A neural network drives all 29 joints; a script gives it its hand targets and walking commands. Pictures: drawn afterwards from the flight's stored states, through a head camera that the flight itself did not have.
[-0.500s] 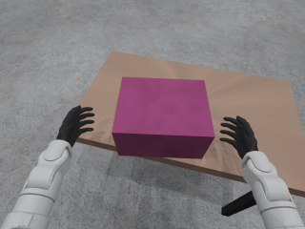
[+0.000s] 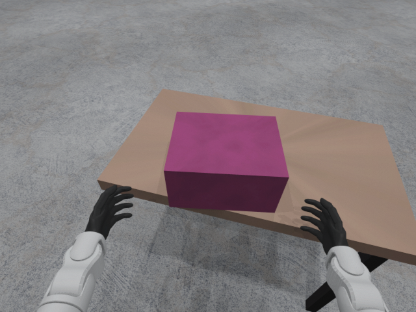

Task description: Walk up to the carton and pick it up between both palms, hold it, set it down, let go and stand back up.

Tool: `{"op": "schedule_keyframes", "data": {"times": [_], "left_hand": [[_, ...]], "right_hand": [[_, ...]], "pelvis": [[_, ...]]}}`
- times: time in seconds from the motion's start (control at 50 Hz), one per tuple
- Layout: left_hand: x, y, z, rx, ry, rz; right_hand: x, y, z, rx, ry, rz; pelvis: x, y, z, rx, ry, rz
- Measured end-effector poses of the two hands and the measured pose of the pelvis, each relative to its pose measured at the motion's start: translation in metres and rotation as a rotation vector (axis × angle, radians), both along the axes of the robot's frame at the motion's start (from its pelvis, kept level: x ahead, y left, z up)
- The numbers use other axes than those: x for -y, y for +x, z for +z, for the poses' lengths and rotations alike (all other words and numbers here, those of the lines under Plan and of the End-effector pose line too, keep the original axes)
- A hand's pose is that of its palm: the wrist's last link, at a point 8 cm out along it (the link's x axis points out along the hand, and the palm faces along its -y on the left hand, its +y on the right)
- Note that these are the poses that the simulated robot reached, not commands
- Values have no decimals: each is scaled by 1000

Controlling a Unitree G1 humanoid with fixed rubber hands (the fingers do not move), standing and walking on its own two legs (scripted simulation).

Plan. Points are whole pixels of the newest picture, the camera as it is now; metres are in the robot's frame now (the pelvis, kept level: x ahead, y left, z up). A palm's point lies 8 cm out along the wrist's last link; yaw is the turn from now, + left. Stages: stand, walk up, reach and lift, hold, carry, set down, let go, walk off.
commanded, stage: let go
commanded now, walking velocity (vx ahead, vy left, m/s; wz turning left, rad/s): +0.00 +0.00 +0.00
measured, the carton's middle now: (223, 160) +0.51 +0.00 -0.02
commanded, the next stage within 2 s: stand in 0.84 s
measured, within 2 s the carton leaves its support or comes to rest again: neither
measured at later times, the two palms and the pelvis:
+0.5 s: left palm (105, 263) +0.23 +0.23 -0.03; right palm (329, 273) +0.24 -0.22 -0.04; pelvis +0.04 -0.02 +0.00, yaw +0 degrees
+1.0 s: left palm (113, 298) +0.18 +0.21 -0.11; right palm out of the picture +0.17 -0.27 -0.11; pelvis +0.06 -0.02 -0.01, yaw -3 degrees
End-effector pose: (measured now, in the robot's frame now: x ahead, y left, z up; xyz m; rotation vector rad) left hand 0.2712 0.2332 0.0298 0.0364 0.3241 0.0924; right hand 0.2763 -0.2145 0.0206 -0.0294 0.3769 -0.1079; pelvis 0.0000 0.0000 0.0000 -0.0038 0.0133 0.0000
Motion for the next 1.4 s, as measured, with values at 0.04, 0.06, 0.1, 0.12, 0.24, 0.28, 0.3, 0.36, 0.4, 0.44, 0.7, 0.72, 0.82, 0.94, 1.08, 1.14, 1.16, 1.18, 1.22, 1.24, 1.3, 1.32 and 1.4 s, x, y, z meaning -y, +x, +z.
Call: {"op": "schedule_keyframes", "data": {"times": [0.04,0.06,0.1,0.12,0.24,0.28,0.3,0.36,0.4,0.44,0.7,0.72,0.82,0.94,1.08,1.14,1.16,1.18,1.22,1.24,1.3,1.32,1.4], "left_hand": [[3,-1,-2,5,0,2],[4,-1,-2,6,1,3],[6,-1,-4,5,3,6],[7,-2,-5,1,3,9],[11,-8,-17,-57,-2,22],[12,-12,-21,-75,-3,23],[12,-14,-23,-84,-3,23],[12,-21,-30,-115,-2,23],[12,-26,-37,-141,3,22],[11,-33,-46,-175,12,20],[10,-74,-107,-402,91,-11],[11,-73,-109,-403,95,-15],[20,-64,-115,-404,113,-39],[24,-68,-126,-490,195,-99],[10,-122,-152,-713,202,-80],[4,-146,-160,-792,194,-67],[3,-154,-162,-816,192,-63],[1,-161,-163,-838,190,-58],[-2,-174,-165,-879,188,-50],[-4,-180,-166,-897,187,-47],[-7,-195,-167,-939,180,-38],[-7,-200,-168,-951,178,-36],[-8,-216,-171,-996,165,-36]], "right_hand": [[-2,-2,-2,3,1,1],[-3,-3,-3,4,2,2],[-4,-4,-6,0,2,5],[-5,-4,-7,-4,2,5],[-3,-9,-17,-52,5,-4],[-2,-12,-22,-72,4,-5],[-2,-14,-24,-82,2,-5],[0,-20,-30,-112,-5,-2],[1,-25,-36,-134,-10,0],[2,-31,-43,-159,-19,0],[13,-71,-102,-353,-82,8],[14,-72,-105,-359,-87,10],[22,-72,-111,-368,-112,14],[38,-83,-119,-440,-166,32],[64,-158,-144,-662,-151,-92],[65,-196,-151,-756,-136,-134],[64,-208,-153,-786,-132,-143],[62,-219,-154,-815,-125,-152],[57,-241,-157,-865,-112,-166],[54,-251,-158,-888,-105,-171],[42,-275,-160,-943,-82,-182],[38,-281,-161,-958,-74,-185],[20,-299,-164,-996,-44,-193]], "pelvis": [[1,0,-1,-3,0,-1],[2,0,-2,-4,0,-1],[4,1,-2,-2,0,-1],[4,2,-2,-1,0,0],[8,14,-2,7,2,1],[9,19,-1,9,2,1],[10,22,0,11,2,0],[12,30,1,13,3,-1],[13,34,1,12,3,-1],[14,39,2,11,4,-2],[17,51,-5,-21,1,3],[17,51,-5,-24,1,3],[18,48,-9,-30,2,1],[17,53,-11,-33,3,-34],[13,62,-11,7,5,-70],[11,62,-10,20,2,-81],[10,61,-10,24,1,-83],[9,61,-9,27,1,-87],[7,59,-8,33,0,-91],[6,58,-8,37,-1,-92],[2,55,-6,48,-2,-97],[1,54,-5,51,-3,-98],[-6,49,-4,67,-5,-104]]}}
